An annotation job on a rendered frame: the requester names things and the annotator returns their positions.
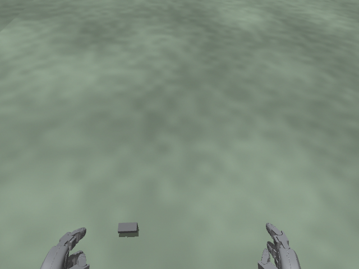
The right robot hand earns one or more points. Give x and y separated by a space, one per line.
284 256

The small box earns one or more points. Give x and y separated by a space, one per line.
127 227

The left robot hand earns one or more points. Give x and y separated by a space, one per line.
58 256

